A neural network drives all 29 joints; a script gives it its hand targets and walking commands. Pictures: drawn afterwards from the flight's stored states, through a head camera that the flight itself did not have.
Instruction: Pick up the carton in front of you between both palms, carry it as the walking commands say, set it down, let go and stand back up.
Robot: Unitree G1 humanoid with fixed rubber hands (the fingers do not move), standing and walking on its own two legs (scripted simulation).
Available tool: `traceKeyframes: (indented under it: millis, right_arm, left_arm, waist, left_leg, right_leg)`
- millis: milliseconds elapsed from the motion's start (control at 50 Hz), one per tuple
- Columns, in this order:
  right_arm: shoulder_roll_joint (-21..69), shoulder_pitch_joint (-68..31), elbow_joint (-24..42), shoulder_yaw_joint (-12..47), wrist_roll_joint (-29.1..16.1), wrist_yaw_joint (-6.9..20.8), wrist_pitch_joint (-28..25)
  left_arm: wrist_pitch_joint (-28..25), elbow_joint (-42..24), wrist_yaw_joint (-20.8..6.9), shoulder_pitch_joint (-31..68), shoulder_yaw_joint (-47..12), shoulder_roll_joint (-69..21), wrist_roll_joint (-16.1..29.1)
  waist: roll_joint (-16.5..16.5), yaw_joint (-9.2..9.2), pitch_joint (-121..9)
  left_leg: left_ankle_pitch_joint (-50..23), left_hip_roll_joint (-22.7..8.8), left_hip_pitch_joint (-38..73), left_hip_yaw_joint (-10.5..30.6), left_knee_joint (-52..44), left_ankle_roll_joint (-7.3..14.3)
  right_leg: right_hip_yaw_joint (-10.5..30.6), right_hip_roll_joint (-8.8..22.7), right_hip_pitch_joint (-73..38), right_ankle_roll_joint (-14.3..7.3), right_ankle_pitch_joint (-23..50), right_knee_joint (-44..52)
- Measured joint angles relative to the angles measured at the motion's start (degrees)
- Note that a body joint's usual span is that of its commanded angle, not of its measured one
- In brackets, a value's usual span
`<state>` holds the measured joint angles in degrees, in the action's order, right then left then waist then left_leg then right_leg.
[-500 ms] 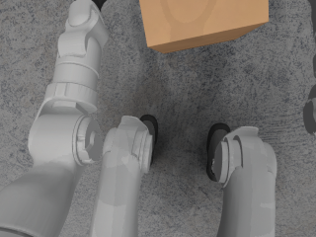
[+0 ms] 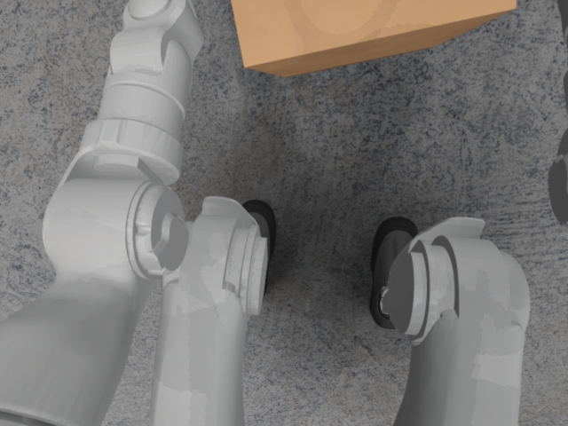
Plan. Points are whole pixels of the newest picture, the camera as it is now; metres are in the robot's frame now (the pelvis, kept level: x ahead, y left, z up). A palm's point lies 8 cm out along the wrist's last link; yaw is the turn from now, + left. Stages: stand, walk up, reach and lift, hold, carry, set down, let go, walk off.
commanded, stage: reach and lift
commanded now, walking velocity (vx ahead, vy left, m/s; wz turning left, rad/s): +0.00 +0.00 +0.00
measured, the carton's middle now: out of the picture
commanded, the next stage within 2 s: none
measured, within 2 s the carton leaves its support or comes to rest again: leaves its support in 0.54 s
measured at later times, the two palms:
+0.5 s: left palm out of the picture +0.56 +0.14 -0.16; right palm out of the picture +0.58 -0.17 -0.17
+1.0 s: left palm out of the picture +0.50 +0.12 +0.02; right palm out of the picture +0.51 -0.18 +0.02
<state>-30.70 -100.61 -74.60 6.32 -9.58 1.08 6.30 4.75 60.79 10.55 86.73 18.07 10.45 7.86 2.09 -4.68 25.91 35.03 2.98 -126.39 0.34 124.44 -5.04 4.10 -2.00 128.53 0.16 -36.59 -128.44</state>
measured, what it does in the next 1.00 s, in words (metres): rises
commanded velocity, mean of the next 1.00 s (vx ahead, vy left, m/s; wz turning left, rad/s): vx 0.00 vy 0.00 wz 0.00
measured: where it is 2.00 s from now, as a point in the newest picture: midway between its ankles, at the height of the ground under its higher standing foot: (317, 279)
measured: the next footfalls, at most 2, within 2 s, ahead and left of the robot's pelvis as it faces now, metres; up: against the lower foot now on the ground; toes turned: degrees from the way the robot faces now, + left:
none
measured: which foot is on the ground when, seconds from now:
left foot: down 0.00-1.00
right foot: down 0.00-1.00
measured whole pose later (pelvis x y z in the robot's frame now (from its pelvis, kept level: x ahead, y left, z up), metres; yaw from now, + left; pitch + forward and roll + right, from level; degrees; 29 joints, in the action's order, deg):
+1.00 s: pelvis -0.02 +0.01 +0.08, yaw -5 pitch +42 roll +3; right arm -10.6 -76.3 -54.9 -21.0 14.9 0.8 22.8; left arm 20.9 38.0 4.9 68.0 38.9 -5.2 -15.9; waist 0.3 -3.2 -2.6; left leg 28.2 3.6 -120.0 3.1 106.0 -4.4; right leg 4.5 -4.6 121.7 2.0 -27.4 -107.2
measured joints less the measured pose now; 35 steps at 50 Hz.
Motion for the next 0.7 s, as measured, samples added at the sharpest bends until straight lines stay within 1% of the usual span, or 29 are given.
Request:
traceKeyframes:
  millis: [60, 100, 160, 200, 240, 300, 360, 400, 440, 480, 520, 580, 620, 640, 700]
  right_arm:
    - [1.05, 1.52, 0.56, -1.23, 0.97, -0.54, -0.07]
    - [1.37, 1.92, 1.17, -1.39, 0.97, -0.96, -0.13]
    - [1.78, 1.37, 1.58, -0.83, 0.53, -1.48, 0.04]
    - [1.96, 0.04, 1.01, -0.75, 0.99, -1.73, 0.62]
    - [1.97, -1.73, -0.51, -1.18, 2.66, -1.68, 1.61]
    - [2.52, -3.30, -1.11, -3.28, 6.43, -0.13, 3.58]
    - [3.55, -1.66, 0.85, -5.89, 9.17, 1.36, 5.70]
    - [4.56, 0.45, 3.03, -7.42, 9.86, 2.10, 6.64]
    - [5.41, 2.58, 5.59, -7.97, 9.87, 2.20, 7.42]
    - [6.05, 4.30, 7.91, -7.88, 9.40, 1.70, 8.18]
    - [6.53, 5.90, 9.74, -7.47, 8.80, 0.55, 8.69]
    - [7.10, 9.13, 12.98, -6.09, 7.59, -2.07, 9.90]
    - [7.97, 11.76, 15.89, -5.34, 6.75, -4.66, 11.38]
    - [8.49, 13.03, 17.53, -5.49, 6.53, -5.20, 12.04]
    - [10.55, 16.57, 21.70, -7.56, 7.18, -5.24, 13.90]
  left_arm:
    - [0.07, -0.25, -0.22, -0.69, 0.26, -0.32, -0.55]
    - [0.15, -1.03, -0.17, -0.24, 0.01, -0.22, -0.17]
    - [0.39, -1.80, -0.06, 1.16, -0.98, -0.56, 1.03]
    - [0.96, -1.40, 0.07, 2.86, -0.78, -1.50, 1.03]
    - [1.41, -0.96, 0.88, 4.27, 2.02, -2.21, -0.65]
    - [3.59, -1.60, -0.91, 5.43, 6.32, -2.83, -5.08]
    - [6.29, -3.46, -2.70, 4.52, 9.62, -2.88, -8.12]
    - [7.45, -4.71, -3.68, 3.16, 10.60, -2.68, -9.16]
    - [8.12, -5.83, -3.97, 1.87, 10.78, -2.56, -9.31]
    - [8.55, -7.00, -3.59, 0.81, 10.36, -2.51, -8.48]
    - [9.07, -8.32, -2.90, -0.18, 9.62, -2.69, -7.19]
    - [10.27, -11.35, -1.52, -2.50, 8.30, -3.71, -5.54]
    - [11.11, -14.85, -0.12, -5.24, 7.60, -5.04, -4.96]
    - [11.52, -17.11, 0.57, -6.90, 7.82, -5.93, -4.92]
    - [12.22, -22.57, -0.09, -12.37, 9.73, -8.41, -5.59]
  waist:
    - [0.03, 0.12, -0.65]
    - [0.18, 0.04, -0.18]
    - [0.69, -0.03, 1.06]
    - [0.97, 0.09, 2.16]
    - [1.04, 0.29, 3.32]
    - [0.73, 0.48, 3.94]
    - [0.09, 0.84, 2.51]
    - [0.10, 1.13, 1.04]
    - [0.46, 1.33, -0.25]
    - [0.93, 1.50, -1.26]
    - [1.24, 1.55, -2.32]
    - [1.44, 1.23, -4.75]
    - [1.64, 0.93, -7.05]
    - [1.74, 0.86, -8.03]
    - [1.83, 0.98, -11.87]
  left_leg:
    - [-0.67, 0.24, -0.64, 0.14, -0.37, -0.07]
    - [-1.25, 0.33, -0.57, 0.25, -0.60, -0.11]
    - [-1.99, 0.42, 0.01, 0.23, -0.83, -0.08]
    - [-2.44, 0.51, 0.50, 0.17, -0.95, -0.03]
    - [-2.71, 0.55, 1.03, 0.16, -0.99, -0.01]
    - [-2.67, 0.56, 1.38, 0.13, -0.74, -0.08]
    - [-2.08, 0.51, 0.77, 0.37, -0.04, -0.26]
    - [-1.58, 0.59, 0.08, 0.68, 0.52, -0.38]
    - [-1.17, 0.75, -0.56, 1.04, 0.96, -0.49]
    - [-0.91, 0.93, -1.06, 1.38, 1.21, -0.57]
    - [-0.78, 1.09, -1.50, 1.65, 1.28, -0.63]
    - [-0.69, 1.39, -2.13, 2.04, 1.11, -0.74]
    - [-0.74, 1.72, -2.30, 2.40, 0.73, -0.78]
    - [-0.78, 1.91, -2.01, 2.59, 0.41, -0.82]
    - [-1.20, 2.46, -0.72, 2.99, -1.40, -0.92]
  right_leg:
    - [-0.14, 0.23, 0.49, -0.07, 0.51, 0.36]
    - [-0.24, 0.31, 0.35, -0.11, 1.03, 0.63]
    - [-0.21, 0.36, -0.31, -0.08, 1.75, 0.88]
    - [-0.15, 0.42, -0.84, -0.03, 2.12, 0.97]
    - [-0.14, 0.44, -1.37, -0.04, 2.37, 1.00]
    - [-0.11, 0.40, -1.55, -0.21, 2.38, 0.61]
    - [-0.37, 0.34, -0.84, -0.49, 1.92, -0.07]
    - [-0.70, 0.43, -0.25, -0.68, 1.43, -0.53]
    - [-1.07, 0.59, 0.21, -0.84, 0.94, -0.85]
    - [-1.41, 0.76, 0.52, -0.98, 0.56, -0.98]
    - [-1.65, 0.86, 0.84, -1.08, 0.33, -0.96]
    - [-1.75, 0.63, 1.45, -1.03, 0.32, -0.59]
    - [-1.66, 0.22, 1.60, -0.74, 0.45, 0.07]
    - [-1.57, -0.04, 1.29, -0.52, 0.53, 0.57]
    - [-1.02, -0.85, 0.01, 0.26, 1.08, 2.84]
